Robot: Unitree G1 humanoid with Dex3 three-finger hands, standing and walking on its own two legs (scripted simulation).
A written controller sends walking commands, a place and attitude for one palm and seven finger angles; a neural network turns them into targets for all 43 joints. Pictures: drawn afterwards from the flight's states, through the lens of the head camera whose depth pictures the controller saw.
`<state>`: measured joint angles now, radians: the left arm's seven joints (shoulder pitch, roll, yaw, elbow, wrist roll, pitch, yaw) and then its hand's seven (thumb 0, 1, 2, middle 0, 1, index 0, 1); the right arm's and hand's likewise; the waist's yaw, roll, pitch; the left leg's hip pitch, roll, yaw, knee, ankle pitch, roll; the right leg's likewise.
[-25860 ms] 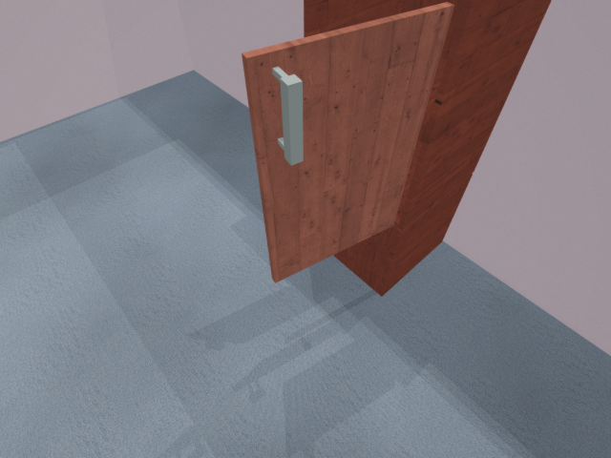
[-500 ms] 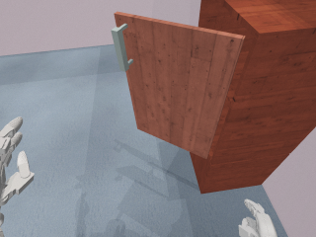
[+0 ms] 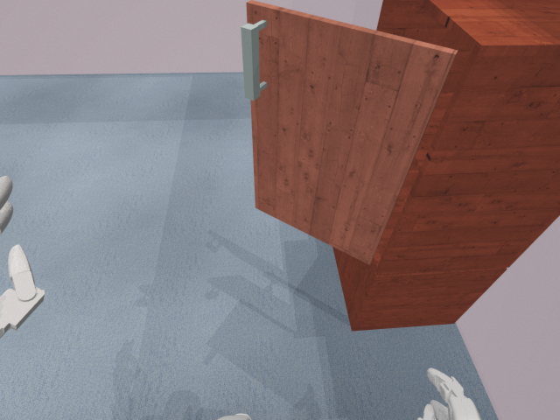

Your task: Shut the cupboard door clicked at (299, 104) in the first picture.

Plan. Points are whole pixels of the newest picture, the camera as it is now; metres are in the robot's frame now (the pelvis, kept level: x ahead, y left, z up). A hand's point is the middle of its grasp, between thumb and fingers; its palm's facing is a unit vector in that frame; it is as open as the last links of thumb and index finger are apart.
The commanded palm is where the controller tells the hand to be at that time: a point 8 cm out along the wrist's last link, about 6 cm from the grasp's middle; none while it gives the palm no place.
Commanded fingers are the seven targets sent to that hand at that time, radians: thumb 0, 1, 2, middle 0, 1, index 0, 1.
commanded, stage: step back with the hand held close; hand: left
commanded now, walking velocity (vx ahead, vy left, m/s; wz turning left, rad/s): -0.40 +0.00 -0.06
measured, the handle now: (257, 60) +0.74 +0.11 +0.16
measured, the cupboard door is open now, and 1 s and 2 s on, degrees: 53 53 53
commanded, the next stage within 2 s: stop stepping back and stand still in 0.52 s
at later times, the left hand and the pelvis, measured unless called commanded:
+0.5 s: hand (0, 339) +0.15 +0.26 +0.18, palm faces +0.36 -0.84 -0.41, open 7.4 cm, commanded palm +0.08 +0.31 +0.19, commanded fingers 0.00 0.90 0.90 -0.20 -0.30 -0.20 -0.30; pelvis -0.07 +0.02 +0.00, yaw -2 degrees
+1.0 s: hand out of the picture +0.07 +0.32 +0.17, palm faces +0.43 -0.82 -0.37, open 7.4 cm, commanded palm +0.00 +0.34 +0.19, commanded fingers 0.00 0.90 0.90 -0.20 -0.30 -0.20 -0.30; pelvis -0.16 +0.05 +0.01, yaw -3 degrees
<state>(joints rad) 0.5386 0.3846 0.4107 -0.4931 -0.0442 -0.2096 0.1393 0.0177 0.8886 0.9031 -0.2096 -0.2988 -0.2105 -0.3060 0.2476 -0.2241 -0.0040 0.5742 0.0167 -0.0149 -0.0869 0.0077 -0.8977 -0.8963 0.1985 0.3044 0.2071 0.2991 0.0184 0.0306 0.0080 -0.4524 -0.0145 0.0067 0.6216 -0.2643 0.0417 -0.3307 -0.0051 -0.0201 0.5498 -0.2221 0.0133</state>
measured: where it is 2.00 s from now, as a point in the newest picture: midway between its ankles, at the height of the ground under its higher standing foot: outside the picture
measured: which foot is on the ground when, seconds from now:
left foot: down 0.00-0.64, up 0.66-0.82, down 0.84-1.00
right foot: down 0.00-0.12, up 0.14-0.28, down 0.30-1.00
